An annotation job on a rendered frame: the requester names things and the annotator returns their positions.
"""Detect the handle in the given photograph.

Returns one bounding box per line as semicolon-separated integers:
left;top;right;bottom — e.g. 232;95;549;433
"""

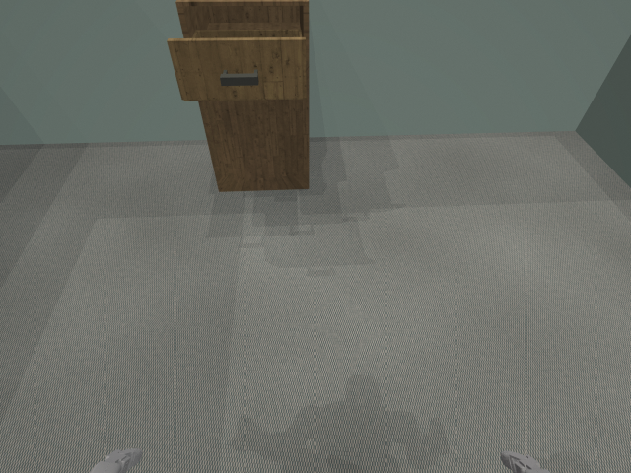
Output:
220;69;258;86

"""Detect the cabinet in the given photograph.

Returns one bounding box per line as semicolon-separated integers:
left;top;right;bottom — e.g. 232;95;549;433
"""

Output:
175;0;309;192

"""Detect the right robot hand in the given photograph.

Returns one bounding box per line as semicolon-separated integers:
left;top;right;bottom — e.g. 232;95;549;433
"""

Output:
501;451;550;473

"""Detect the left robot hand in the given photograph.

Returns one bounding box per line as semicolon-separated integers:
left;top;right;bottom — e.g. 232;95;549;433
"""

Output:
90;448;143;473

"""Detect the drawer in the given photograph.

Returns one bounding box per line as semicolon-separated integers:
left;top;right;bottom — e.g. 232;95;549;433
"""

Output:
167;30;306;101

